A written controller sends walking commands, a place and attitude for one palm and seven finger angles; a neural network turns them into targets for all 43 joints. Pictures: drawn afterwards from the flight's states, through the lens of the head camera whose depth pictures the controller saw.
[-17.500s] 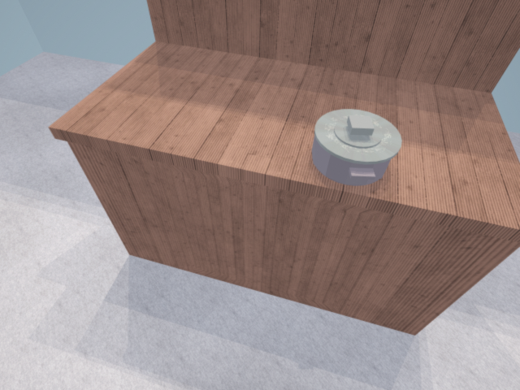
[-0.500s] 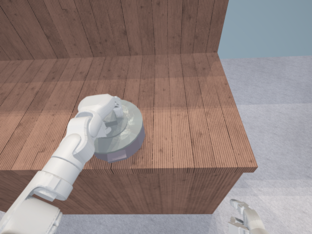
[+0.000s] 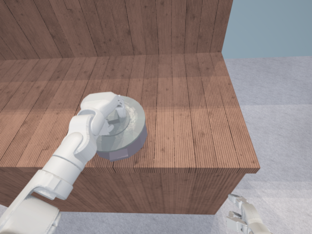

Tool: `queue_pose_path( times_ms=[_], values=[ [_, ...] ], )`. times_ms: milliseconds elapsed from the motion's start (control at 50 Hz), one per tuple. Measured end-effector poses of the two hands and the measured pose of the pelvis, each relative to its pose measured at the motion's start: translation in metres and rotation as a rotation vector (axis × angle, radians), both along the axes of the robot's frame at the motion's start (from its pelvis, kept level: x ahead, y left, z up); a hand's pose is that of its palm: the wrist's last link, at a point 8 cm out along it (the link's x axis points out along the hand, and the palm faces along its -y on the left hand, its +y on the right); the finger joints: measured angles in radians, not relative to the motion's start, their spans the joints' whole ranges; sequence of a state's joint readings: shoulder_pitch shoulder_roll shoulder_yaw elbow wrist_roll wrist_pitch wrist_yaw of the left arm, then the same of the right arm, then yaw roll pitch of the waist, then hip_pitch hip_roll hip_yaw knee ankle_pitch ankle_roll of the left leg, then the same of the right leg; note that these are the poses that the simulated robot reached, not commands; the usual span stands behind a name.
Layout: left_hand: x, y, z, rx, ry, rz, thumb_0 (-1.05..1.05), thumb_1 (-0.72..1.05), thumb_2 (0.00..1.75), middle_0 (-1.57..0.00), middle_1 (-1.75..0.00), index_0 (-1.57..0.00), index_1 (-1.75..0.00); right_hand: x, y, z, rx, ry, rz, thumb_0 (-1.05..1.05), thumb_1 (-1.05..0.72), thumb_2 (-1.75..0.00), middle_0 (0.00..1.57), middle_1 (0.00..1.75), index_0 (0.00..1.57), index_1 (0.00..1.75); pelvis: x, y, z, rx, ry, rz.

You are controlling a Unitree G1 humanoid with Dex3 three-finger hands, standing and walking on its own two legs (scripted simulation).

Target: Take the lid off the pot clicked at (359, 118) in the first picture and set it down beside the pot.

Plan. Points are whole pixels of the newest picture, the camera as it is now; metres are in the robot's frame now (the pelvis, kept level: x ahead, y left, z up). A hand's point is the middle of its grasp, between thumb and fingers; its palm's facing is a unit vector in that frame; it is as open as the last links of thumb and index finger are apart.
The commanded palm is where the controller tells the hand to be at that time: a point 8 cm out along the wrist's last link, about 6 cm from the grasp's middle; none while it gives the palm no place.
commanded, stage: lift the lid straight up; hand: left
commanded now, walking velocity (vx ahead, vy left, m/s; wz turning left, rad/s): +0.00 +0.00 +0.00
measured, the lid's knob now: (109, 116) +0.42 +0.16 +0.06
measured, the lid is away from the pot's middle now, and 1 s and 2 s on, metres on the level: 0.01 0.00 0.02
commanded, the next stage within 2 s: move the lid sideways beside the pot in 1.66 s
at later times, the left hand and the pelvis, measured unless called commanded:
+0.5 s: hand (102, 109) +0.39 +0.16 +0.12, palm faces -0.25 -0.09 -0.96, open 7.1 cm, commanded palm +0.37 +0.17 +0.21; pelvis +0.00 +0.00 +0.00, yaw +0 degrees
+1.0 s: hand (98, 98) +0.39 +0.16 +0.16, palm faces -0.22 -0.08 -0.97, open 7.1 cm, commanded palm +0.37 +0.17 +0.25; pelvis -0.02 +0.00 +0.00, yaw +0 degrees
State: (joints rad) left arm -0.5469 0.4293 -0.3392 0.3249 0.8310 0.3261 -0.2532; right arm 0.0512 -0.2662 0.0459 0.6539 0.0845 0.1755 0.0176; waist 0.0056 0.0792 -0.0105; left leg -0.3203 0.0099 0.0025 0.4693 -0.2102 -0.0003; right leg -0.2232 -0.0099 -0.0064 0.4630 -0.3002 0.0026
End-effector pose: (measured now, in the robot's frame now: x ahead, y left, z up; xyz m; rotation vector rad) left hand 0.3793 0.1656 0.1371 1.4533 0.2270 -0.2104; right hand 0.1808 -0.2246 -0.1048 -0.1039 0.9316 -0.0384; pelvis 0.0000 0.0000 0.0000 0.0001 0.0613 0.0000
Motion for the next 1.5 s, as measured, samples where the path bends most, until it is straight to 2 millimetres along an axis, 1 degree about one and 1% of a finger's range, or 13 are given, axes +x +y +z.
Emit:
queue_pose_path(
  times_ms=[180, 520, 760, 960, 1140, 1340, 1500],
  values=[
    [0.003, 0.000, 0.014, 0.010, 0.002, -0.005, 0.02, 0.13, 1.04, -0.58, -0.76, -0.79, -0.90, 0.002, 0.000, 0.001, -0.004, -0.008, 0.008, 0.01, -0.90, -0.90, 0.20, 0.30, 0.20, 0.30, -0.002, -0.001, 0.001, 0.000, -0.006, 0.004],
    [0.005, 0.002, 0.040, 0.014, -0.031, -0.010, 0.02, 0.12, 1.04, -0.58, -0.76, -0.80, -0.91, -0.005, 0.000, 0.003, -0.006, -0.011, 0.006, 0.01, -0.90, -0.90, 0.20, 0.30, 0.20, 0.30, -0.005, 0.002, 0.002, 0.000, -0.020, 0.000],
    [0.001, 0.003, 0.060, 0.022, -0.050, -0.010, 0.02, 0.12, 1.04, -0.58, -0.76, -0.80, -0.91, -0.003, 0.007, 0.007, 0.001, -0.039, 0.025, 0.01, -0.90, -0.90, 0.20, 0.30, 0.20, 0.30, -0.011, 0.004, 0.003, 0.000, -0.032, 0.004],
    [0.001, -0.001, 0.077, 0.030, -0.058, -0.007, 0.02, 0.12, 1.04, -0.58, -0.76, -0.80, -0.91, -0.003, 0.012, 0.008, 0.006, -0.054, 0.038, 0.01, -0.90, -0.90, 0.20, 0.30, 0.20, 0.30, -0.015, 0.005, 0.003, 0.000, -0.039, 0.009],
    [0.007, 0.000, 0.090, 0.038, -0.058, 0.014, 0.02, 0.12, 1.04, -0.58, -0.76, -0.80, -0.91, -0.009, 0.009, 0.008, -0.002, -0.048, 0.032, 0.01, -0.90, -0.90, 0.20, 0.30, 0.20, 0.30, -0.018, 0.005, 0.003, 0.000, -0.042, 0.011],
    [0.015, -0.006, 0.107, 0.034, -0.069, -0.001, 0.02, 0.12, 1.04, -0.58, -0.76, -0.80, -0.91, -0.016, 0.004, 0.006, -0.012, -0.039, 0.021, 0.01, -0.90, -0.90, 0.20, 0.30, 0.20, 0.30, -0.017, 0.005, 0.004, 0.001, -0.041, 0.009],
    [0.014, -0.008, 0.122, 0.025, -0.103, -0.007, 0.02, 0.12, 1.04, -0.58, -0.76, -0.80, -0.91, -0.013, 0.004, 0.008, -0.006, -0.052, 0.021, 0.01, -0.90, -0.90, 0.20, 0.30, 0.20, 0.30, -0.016, 0.006, 0.004, 0.002, -0.044, 0.001]
  ],
)
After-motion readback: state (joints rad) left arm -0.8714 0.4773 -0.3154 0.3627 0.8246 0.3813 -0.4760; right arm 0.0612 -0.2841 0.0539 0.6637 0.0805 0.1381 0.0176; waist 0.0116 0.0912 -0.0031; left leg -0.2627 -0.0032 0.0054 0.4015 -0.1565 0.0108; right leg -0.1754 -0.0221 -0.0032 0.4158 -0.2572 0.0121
